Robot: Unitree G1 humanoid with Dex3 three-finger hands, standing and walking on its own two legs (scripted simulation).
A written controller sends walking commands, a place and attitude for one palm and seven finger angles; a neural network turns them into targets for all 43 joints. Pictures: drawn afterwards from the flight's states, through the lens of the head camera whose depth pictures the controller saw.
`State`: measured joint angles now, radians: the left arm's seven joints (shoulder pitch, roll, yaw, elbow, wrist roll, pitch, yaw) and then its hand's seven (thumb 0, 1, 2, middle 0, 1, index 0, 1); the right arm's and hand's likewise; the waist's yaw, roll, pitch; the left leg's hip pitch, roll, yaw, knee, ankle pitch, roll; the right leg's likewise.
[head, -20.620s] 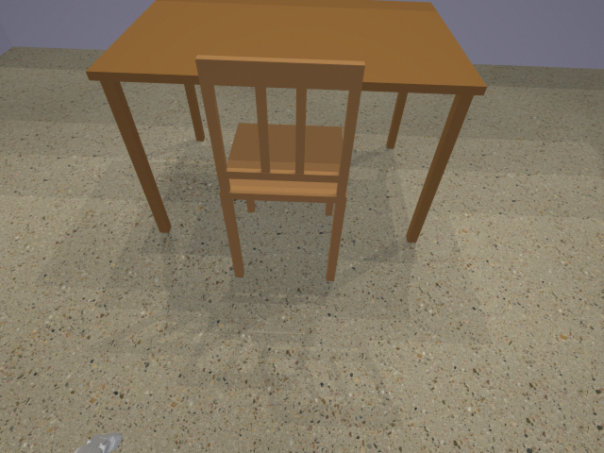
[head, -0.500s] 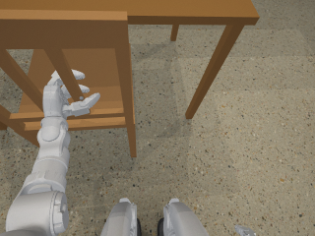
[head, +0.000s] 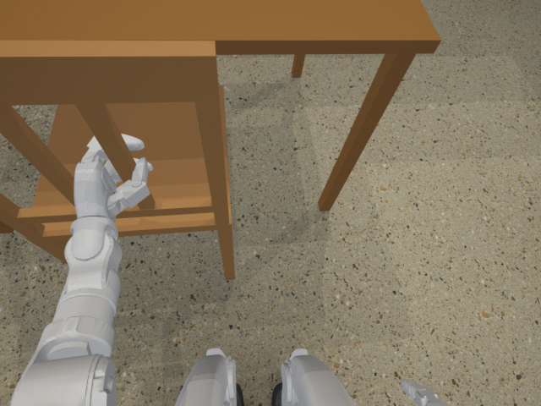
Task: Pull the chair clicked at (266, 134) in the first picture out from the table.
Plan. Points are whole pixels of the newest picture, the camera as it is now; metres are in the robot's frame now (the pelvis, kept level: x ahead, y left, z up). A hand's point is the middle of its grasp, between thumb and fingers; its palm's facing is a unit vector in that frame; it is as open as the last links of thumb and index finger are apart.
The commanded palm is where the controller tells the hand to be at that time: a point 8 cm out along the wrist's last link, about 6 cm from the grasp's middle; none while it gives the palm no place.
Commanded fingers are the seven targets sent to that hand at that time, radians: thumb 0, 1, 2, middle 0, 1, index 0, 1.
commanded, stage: hook a spindle and tug to test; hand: left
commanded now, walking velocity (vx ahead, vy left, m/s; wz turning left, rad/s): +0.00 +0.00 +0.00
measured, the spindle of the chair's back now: (50, 167) +0.45 +0.31 +0.02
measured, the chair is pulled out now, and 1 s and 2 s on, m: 0.00 0.08 0.30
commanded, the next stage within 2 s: step backward, pulling the chair out in 0.28 s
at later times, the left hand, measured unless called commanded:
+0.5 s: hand (135, 197) +0.41 +0.19 +0.02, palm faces +0.13 -0.98 -0.13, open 5.6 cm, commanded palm +0.38 +0.23 +0.02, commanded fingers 0.00 0.90 0.90 -0.50 -1.45 -0.50 -1.45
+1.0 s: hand (151, 225) +0.36 +0.15 +0.03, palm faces +0.10 -0.99 -0.13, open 5.3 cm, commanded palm +0.33 +0.20 +0.03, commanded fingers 0.00 0.90 0.90 -0.50 -1.45 -0.50 -1.45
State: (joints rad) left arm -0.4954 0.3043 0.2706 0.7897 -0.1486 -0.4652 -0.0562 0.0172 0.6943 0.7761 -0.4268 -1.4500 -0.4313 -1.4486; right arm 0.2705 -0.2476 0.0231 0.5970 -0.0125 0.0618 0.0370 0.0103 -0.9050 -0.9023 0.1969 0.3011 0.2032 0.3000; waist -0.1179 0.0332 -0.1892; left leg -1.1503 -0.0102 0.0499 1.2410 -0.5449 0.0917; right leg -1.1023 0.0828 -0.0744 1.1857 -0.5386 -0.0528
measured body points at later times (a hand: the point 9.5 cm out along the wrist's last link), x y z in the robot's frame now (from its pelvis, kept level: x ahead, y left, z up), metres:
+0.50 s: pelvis +0.02 +0.01 +0.04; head +0.13 +0.02 +0.47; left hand +0.39 +0.24 +0.04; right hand +0.12 -0.24 -0.08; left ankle +0.01 +0.06 -0.63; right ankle +0.00 -0.09 -0.63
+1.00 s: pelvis -0.01 +0.00 +0.10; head +0.09 +0.01 +0.53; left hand +0.35 +0.21 +0.05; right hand +0.05 -0.25 -0.03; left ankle +0.01 +0.06 -0.63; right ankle -0.01 -0.14 -0.63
